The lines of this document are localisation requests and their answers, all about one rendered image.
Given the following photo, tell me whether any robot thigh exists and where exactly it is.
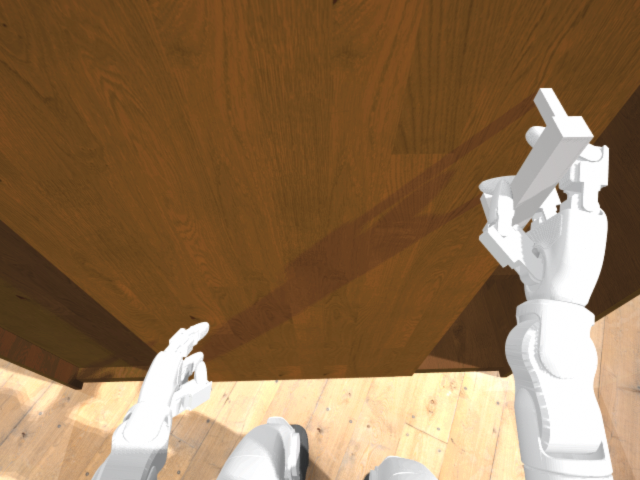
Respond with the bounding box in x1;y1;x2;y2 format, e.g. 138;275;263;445
216;423;300;480
369;457;438;480

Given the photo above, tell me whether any robot right thigh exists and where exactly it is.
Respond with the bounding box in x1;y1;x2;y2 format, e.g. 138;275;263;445
369;457;438;480

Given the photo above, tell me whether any wardrobe door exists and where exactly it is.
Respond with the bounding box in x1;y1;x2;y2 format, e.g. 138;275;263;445
0;220;157;368
0;0;640;382

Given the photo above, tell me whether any robot left thigh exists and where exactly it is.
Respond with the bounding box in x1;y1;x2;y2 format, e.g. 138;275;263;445
216;423;300;480

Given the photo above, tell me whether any right robot hand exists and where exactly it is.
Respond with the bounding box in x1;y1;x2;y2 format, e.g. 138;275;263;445
479;126;609;307

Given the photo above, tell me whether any left robot hand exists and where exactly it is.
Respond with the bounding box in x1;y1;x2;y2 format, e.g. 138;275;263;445
137;322;212;418

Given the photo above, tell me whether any left robot forearm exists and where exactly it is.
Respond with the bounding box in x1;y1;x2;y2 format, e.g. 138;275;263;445
91;401;172;480

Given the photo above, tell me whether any right robot forearm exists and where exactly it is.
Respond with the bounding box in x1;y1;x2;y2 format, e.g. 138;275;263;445
505;299;613;480

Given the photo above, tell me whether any handle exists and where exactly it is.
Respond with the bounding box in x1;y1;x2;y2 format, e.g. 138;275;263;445
480;88;594;232

